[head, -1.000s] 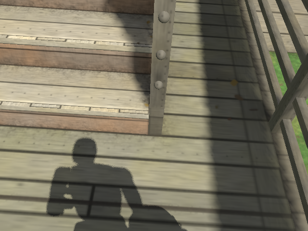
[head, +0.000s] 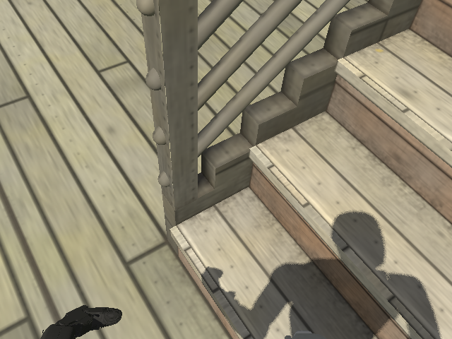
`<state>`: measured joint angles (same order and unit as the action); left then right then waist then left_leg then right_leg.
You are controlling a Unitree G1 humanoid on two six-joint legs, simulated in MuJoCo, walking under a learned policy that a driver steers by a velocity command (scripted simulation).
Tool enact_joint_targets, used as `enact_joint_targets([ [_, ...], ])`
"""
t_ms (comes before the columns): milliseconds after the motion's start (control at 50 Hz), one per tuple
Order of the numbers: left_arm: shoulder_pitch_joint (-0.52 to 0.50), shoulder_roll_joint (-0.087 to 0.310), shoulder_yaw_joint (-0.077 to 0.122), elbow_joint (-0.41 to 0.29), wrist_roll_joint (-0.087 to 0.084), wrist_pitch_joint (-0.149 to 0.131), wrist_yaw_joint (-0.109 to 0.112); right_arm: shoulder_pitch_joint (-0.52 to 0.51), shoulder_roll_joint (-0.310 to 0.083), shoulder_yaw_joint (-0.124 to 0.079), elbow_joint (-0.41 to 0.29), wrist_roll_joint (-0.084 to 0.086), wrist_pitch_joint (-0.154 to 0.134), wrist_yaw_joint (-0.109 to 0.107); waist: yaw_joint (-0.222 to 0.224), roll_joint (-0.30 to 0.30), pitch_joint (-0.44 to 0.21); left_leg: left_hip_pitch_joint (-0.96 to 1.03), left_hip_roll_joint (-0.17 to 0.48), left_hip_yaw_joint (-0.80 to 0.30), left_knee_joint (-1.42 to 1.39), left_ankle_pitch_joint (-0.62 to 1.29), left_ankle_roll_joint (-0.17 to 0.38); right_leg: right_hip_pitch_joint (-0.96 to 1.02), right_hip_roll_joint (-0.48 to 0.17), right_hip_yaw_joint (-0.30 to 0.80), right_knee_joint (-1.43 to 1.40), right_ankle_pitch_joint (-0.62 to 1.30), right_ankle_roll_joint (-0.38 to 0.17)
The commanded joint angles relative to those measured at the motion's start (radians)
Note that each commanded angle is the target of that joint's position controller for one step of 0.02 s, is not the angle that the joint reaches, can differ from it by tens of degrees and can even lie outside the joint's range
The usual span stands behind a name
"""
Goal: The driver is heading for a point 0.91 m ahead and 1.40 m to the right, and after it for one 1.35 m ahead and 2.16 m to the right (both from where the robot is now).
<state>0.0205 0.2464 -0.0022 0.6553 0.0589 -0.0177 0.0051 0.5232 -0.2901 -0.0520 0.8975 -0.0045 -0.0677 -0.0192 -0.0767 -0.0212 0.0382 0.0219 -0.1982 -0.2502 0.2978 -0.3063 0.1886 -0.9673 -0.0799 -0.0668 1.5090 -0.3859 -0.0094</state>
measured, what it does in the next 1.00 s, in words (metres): climbs, turning right: right foot, then left foot 0.21 m higher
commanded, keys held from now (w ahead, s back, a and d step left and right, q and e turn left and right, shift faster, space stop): e+shift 1.00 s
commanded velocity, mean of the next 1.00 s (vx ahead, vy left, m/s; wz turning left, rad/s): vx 0.11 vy -0.03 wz -0.71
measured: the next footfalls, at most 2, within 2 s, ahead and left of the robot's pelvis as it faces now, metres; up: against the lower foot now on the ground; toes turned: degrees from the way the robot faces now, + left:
right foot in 0.16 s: +0.28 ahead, -0.04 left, +0.00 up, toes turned -3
left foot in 0.42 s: +0.44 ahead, +0.05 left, +0.21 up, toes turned -23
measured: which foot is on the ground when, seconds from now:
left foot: down 0.00-0.14, up 0.16-0.40, down 0.42-0.48, up 0.50-0.58, down 0.60-1.00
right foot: up 0.00-0.14, down 0.16-0.62, up 0.64-1.00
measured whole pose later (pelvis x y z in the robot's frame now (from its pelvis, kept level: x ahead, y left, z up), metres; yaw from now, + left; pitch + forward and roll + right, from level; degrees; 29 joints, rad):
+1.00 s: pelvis +0.36 -0.06 +0.15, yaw -43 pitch +0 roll +3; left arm 0.26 0.38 0.11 0.59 0.00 0.15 0.05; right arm 0.04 -0.29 -0.08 0.56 0.04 0.01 -0.06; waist 0.08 0.04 0.10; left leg -0.41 0.21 0.25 0.86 -0.40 -0.05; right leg -0.56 -0.09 0.04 1.05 -0.38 0.04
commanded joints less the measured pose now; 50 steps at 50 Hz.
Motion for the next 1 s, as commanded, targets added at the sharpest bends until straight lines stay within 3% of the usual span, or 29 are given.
enact_joint_targets([
  [20, -0.212, 0.025, -0.013, -0.147, -0.02, -0.023, 0.0, 0.139, -0.027, 0.003, 0.034, -0.018, -0.013, -0.009, 0.003, 0.079, 0.041, 0.197, 0.258, -0.017, 0.008, 1.065, -0.017, -0.282, 0.045, -0.044, 0.126, -0.24, -0.067],
  [60, -0.094, 0.073, -0.009, -0.098, -0.016, -0.041, -0.007, 0.171, -0.049, 0.009, 0.027, -0.037, -0.018, -0.023, 0.01, 0.056, -0.01, 0.294, 0.246, 0.062, 0.077, 1.457, -0.089, -0.202, 0.08, -0.147, 0.024, -0.123, -0.09],
  [80, 0.097, 0.028, -0.01, -0.101, -0.085, -0.086, -0.023, -0.116, -0.008, 0.025, -0.015, 0.01, 0.025, -0.071, 0.241, 0.128, -0.082, 0.055, 0.234, 0.113, 0.197, 1.708, -0.191, 0.256, 0.075, -0.057, -0.357, 0.094, -0.091],
  [120, 0.552, 0.134, 0.038, 0.101, -0.072, -0.032, 0.016, -0.26, -0.195, -0.032, -0.06, -0.008, -0.006, -0.059, 0.362, 0.082, -0.275, -0.059, 0.299, 0.084, 0.393, 1.493, -0.196, 0.889, 0.089, 0.142, -0.749, 0.456, -0.085],
  [140, 0.812, 0.207, 0.079, 0.207, -0.112, -0.007, 0.039, -0.497, -0.253, -0.07, -0.144, -0.028, -0.032, -0.059, 0.519, -0.113, -0.177, -0.096, 0.187, 0.1, 0.899, 1.075, -0.272, 0.941, 0.062, 0.148, -1.11, 0.706, -0.114],
  [160, 0.937, 0.196, 0.083, 0.327, -0.118, -0.018, 0.039, -0.694, -0.17, -0.046, -0.217, -0.008, -0.048, -0.03, 0.589, -0.339, -0.028, -0.356, -0.096, 0.324, 1.412, -0.332, -0.281, 1.063, 0.074, 0.086, -1.491, 1.171, -0.171],
  [180, 0.889, 0.19, 0.077, 0.381, -0.093, -0.032, 0.057, -0.693, 0.001, 0.015, -0.266, -0.067, -0.056, -0.019, 0.426, -0.238, 0.081, -0.782, -0.066, 0.3, 1.746, -0.497, -0.232, 1.148, 0.053, 0.078, -1.202, 1.602, -0.16],
  [200, 0.752, 0.131, 0.048, 0.333, -0.06, -0.058, 0.053, -0.353, 0.037, 0.018, -0.312, -0.032, -0.051, 0.01, 0.121, -0.163, -0.088, -0.964, -0.017, 0.141, 1.708, -0.321, -0.229, 1.369, -0.142, 0.408, -0.978, 2.027, -0.203],
  [220, 0.644, 0.075, 0.045, 0.236, 0.032, -0.082, 0.023, -0.382, 0.087, 0.062, -0.348, -0.082, -0.056, 0.039, 0.147, -0.125, -0.177, -1.056, -0.034, 0.067, 1.836, -0.33, -0.212, 1.447, -0.137, 0.576, -0.978, 1.854, -0.092],
  [240, 0.445, 0.076, 0.059, 0.218, -0.035, -0.043, 0.029, -0.265, 0.042, 0.045, -0.27, -0.056, -0.019, 0.035, -0.005, 0.146, -0.163, -1.097, 0.043, 0.146, 1.787, -0.072, -0.19, 1.26, -0.115, 0.531, -1.02, 1.507, -0.196],
  [280, 0.438, 0.127, 0.076, 0.192, -0.074, -0.028, 0.028, -0.448, -0.023, 0.05, -0.363, -0.096, 0.009, 0.019, 0.041, 0.188, -0.082, -1.042, 0.065, 0.224, 1.709, -0.15, -0.204, 0.95, -0.004, 0.411, -1.057, 1.538, -0.157],
  [320, 0.48, 0.085, 0.061, 0.208, -0.055, -0.033, 0.029, -0.565, 0.01, 0.078, -0.45, -0.08, 0.047, 0.008, 0.047, 0.156, -0.005, -0.864, 0.082, 0.315, 1.432, -0.201, -0.243, 0.576, 0.104, 0.404, -1.071, 1.593, -0.112],
  [360, 0.552, 0.114, 0.079, 0.195, -0.016, -0.029, 0.043, -0.605, -0.002, 0.079, -0.483, -0.041, 0.074, -0.029, 0.103, 0.017, -0.105, -0.896, 0.091, 0.285, 1.341, -0.121, -0.257, 0.702, 0.071, 0.552, -1.053, 1.603, -0.114],
  [460, 0.788, 0.168, 0.141, 0.238, -0.037, 0.004, 0.094, -0.922, 0.04, 0.082, -0.571, -0.104, 0.061, -0.032, 0.279, 0.042, -0.139, -1.408, 0.086, 0.299, 1.472, -0.274, -0.206, 1.328, 0.083, 0.645, -1.014, 1.611, -0.065],
  [500, 0.878, 0.117, 0.142, 0.272, -0.003, 0.014, 0.106, -1.046, 0.087, 0.096, -0.615, -0.087, 0.046, -0.018, 0.35, -0.002, -0.13, -1.52, 0.08, 0.309, 1.463, -0.296, -0.207, 1.451, 0.073, 0.708, -1.007, 1.715, -0.043],
  [540, 0.885, 0.096, 0.148, 0.29, -0.001, 0.006, 0.124, -1.144, 0.072, 0.088, -0.667, -0.056, 0.023, -0.02, 0.351, -0.046, -0.144, -1.537, 0.11, 0.242, 1.383, -0.326, -0.201, 1.508, 0.038, 0.785, -0.985, 1.709, -0.076],
  [580, 0.645, 0.153, 0.175, 0.184, -0.026, 0.001, 0.116, -0.948, 0.035, 0.071, -0.625, -0.051, 0.042, -0.011, 0.233, -0.06, -0.255, -1.074, 0.137, 0.126, 1.125, -0.283, -0.123, 1.201, 0.081, 0.751, -0.949, 1.829, -0.001],
  [620, 0.376, 0.175, 0.18, 0.051, -0.072, 0.01, 0.086, -0.65, 0.074, 0.083, -0.565, -0.019, 0.063, -0.002, 0.063, 0.047, -0.342, -0.167, 0.084, 0.229, 0.464, -0.037, -0.163, 0.665, 0.264, 0.613, -0.977, 1.627, 0.147],
  [640, 0.374, 0.116, 0.17, 0.058, -0.116, 0.022, 0.062, -0.544, 0.045, 0.058, -0.5, -0.006, 0.037, 0.007, 0.007, 0.387, -0.405, 0.384, 0.291, 0.036, 0.285, 0.455, -0.118, 0.189, 0.43, 0.496, -0.554, 0.658, 0.227],
  [660, 0.488, 0.147, 0.167, 0.043, -0.082, 0.019, 0.066, -0.605, 0.018, 0.038, -0.526, 0.029, 0.037, -0.019, 0.053, 0.679, -0.701, 0.398, 0.66, -0.321, 0.299, 0.902, 0.004, 0.194, 0.398, 0.406, 0.154, -0.462, 0.232],
  [680, 0.484, 0.214, 0.185, 0.038, -0.017, 0.008, 0.071, -0.695, 0.042, 0.031, -0.524, -0.011, 0.069, -0.065, 0.113, 0.465, -0.565, -0.038, 0.575, -0.207, 0.435, 0.996, -0.039, 0.307, 0.243, 0.438, 0.322, -0.476, 0.153],
  [720, 0.63, 0.266, 0.208, 0.062, 0.003, 0.057, 0.064, -0.908, 0.048, 0.027, -0.564, -0.05, 0.035, -0.084, 0.341, 0.113, -0.307, -0.44, 0.741, -0.321, 0.553, 0.868, -0.047, 0.368, 0.043, 0.53, 0.433, -0.457, 0.02],
  [760, 0.511, 0.181, 0.183, 0.041, 0.037, 0.1, 0.052, -0.748, 0.083, 0.034, -0.515, -0.043, 0.016, -0.093, 0.244, -0.154, -0.169, -0.554, 0.531, -0.045, 0.549, 0.507, -0.082, 0.42, 0.105, 0.27, 0.175, -0.148, 0.001],
  [820, 0.259, 0.039, 0.128, -0.058, -0.013, 0.111, 0.036, -0.529, 0.076, 0.022, -0.419, -0.076, 0.01, -0.06, 0.133, 0.017, -0.093, -0.27, 0.506, 0.098, 0.457, 0.443, -0.074, 0.122, 0.149, 0.099, 0.158, -0.052, 0.034],
  [840, 0.313, 0.071, 0.091, -0.102, -0.07, 0.121, 0.045, -0.626, 0.053, -0.001, -0.465, 0.024, 0.014, -0.067, 0.132, 0.126, -0.154, -0.194, 0.545, 0.083, 0.4, 0.641, -0.029, 0.143, 0.089, 0.171, 0.24, -0.097, 0.128],
  [860, 0.312, 0.096, 0.088, -0.142, -0.079, 0.133, 0.048, -0.622, 0.032, -0.006, -0.468, 0.035, 0.029, -0.074, 0.152, 0.187, -0.182, -0.16, 0.569, 0.074, 0.402, 0.685, -0.018, 0.118, 0.054, 0.198, 0.197, -0.133, 0.153],
  [920, 0.311, 0.096, 0.058, -0.206, -0.034, 0.133, 0.044, -0.644, -0.036, -0.028, -0.471, 0.027, 0.054, -0.073, 0.207, 0.196, -0.197, -0.201, 0.564, 0.179, 0.365, 0.638, -0.072, 0.22, -0.04, 0.191, -0.121, -0.081, 0.14],
  [960, 0.395, 0.073, 0.043, -0.172, -0.063, 0.13, 0.022, -0.646, -0.097, -0.036, -0.452, 0.048, 0.063, -0.048, 0.262, 0.218, -0.188, -0.261, 0.479, 0.348, 0.333, 0.627, -0.092, 0.458, 0.007, 0.084, -0.569, -0.171, 0.056],
  [1000, 0.555, 0.136, 0.102, -0.036, -0.076, 0.132, 0.002, -0.748, -0.055, -0.027, -0.438, 0.048, 0.067, -0.011, 0.35, 0.066, -0.255, -0.338, 0.45, 0.441, 0.472, 0.51, -0.113, 0.822, 0.077, -0.103, -0.728, 0.25, -0.03],
])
